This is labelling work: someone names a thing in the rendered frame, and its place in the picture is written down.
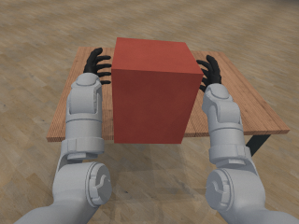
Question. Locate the carton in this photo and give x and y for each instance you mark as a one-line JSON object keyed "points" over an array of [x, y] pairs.
{"points": [[154, 86]]}

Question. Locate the left robot forearm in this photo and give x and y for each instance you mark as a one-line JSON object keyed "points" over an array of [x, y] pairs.
{"points": [[83, 122]]}

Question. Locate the table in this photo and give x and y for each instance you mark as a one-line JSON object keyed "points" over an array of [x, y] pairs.
{"points": [[257, 116]]}

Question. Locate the right robot upper arm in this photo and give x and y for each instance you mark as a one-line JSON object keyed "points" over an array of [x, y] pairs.
{"points": [[239, 197]]}

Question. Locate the robot right hand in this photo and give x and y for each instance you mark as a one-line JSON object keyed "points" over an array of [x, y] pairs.
{"points": [[213, 72]]}

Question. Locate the left robot upper arm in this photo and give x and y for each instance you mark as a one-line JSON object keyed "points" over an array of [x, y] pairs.
{"points": [[78, 191]]}

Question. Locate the robot left hand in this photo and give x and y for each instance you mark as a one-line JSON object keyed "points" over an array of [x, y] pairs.
{"points": [[92, 65]]}

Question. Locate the right robot forearm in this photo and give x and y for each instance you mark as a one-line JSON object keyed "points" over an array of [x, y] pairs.
{"points": [[227, 142]]}

